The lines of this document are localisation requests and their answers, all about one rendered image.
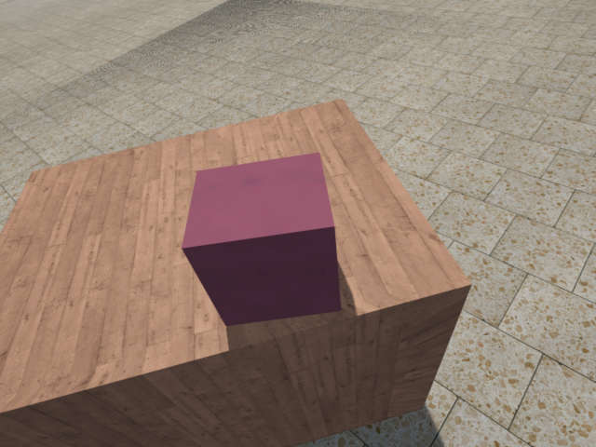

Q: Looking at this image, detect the pedestal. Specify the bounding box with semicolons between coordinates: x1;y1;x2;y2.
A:
0;99;472;447

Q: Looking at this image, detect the carton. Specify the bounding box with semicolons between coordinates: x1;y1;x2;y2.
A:
182;153;341;326

